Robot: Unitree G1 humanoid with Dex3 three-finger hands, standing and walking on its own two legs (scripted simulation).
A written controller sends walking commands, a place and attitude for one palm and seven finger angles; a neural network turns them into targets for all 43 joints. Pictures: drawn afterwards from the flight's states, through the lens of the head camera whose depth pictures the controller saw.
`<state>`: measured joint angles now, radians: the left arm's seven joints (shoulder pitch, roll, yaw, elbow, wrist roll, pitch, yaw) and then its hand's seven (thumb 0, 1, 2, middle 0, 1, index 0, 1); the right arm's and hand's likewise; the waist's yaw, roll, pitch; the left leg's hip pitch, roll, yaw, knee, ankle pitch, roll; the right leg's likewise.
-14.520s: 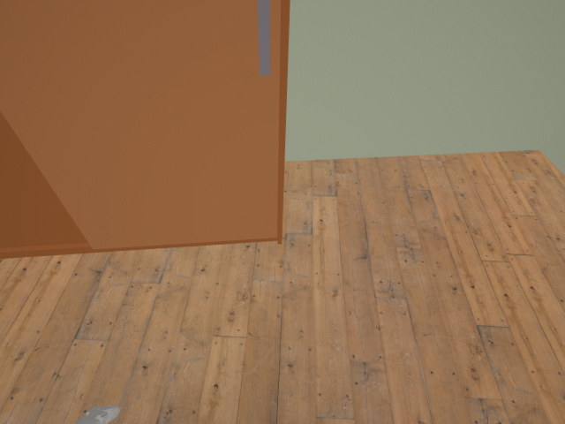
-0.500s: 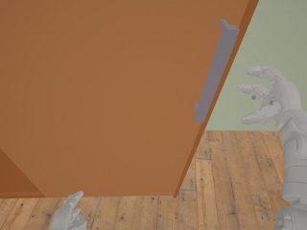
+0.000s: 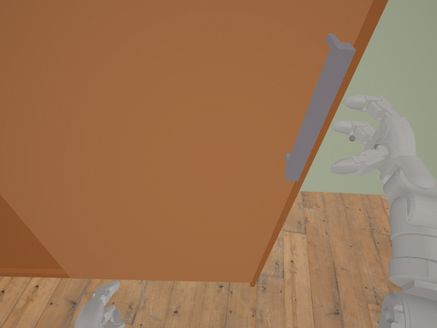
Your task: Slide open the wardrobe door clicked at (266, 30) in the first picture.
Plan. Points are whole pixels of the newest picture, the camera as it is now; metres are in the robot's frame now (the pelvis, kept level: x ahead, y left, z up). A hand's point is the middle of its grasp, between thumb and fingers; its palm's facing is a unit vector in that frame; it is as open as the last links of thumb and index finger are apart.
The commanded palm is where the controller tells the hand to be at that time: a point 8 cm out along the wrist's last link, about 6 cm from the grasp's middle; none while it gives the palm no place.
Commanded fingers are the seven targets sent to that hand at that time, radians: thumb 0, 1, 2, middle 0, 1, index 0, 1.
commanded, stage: move the hooked fingers beside the handle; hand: right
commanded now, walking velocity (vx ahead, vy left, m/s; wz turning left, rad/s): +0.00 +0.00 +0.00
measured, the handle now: (308, 117) +0.45 -0.12 +0.20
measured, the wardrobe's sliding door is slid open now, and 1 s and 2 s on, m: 0.00 0.00 0.00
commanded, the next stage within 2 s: feel for the door with the fingertips in 0.54 s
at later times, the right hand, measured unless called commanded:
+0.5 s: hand (358, 137) +0.39 -0.19 +0.21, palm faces -0.03 +1.00 -0.03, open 14.0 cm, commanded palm +0.36 -0.24 +0.21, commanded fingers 0.00 0.50 -0.30 0.30 1.20 0.30 1.20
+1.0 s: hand (336, 137) +0.39 -0.15 +0.21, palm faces -0.07 +1.00 -0.01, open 14.0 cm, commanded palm +0.37 -0.20 +0.21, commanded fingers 0.00 0.50 -0.30 0.30 1.20 0.30 1.20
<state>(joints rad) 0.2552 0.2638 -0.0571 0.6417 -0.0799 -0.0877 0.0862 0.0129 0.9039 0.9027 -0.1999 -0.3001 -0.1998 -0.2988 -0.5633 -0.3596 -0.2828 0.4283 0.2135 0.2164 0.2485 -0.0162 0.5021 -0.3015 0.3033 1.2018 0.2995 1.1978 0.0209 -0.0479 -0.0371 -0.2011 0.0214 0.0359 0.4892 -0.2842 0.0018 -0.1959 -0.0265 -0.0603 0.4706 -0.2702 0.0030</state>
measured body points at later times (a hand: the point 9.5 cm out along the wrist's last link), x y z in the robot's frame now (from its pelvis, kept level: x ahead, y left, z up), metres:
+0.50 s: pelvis -0.01 +0.00 +0.00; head -0.02 +0.02 +0.45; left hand +0.15 +0.24 -0.09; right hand +0.39 -0.24 +0.21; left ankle -0.02 +0.12 -0.74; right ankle -0.01 -0.12 -0.74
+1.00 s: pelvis +0.00 +0.00 +0.00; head -0.02 +0.01 +0.45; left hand +0.16 +0.23 -0.09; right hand +0.39 -0.21 +0.21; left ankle -0.02 +0.12 -0.74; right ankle -0.01 -0.12 -0.74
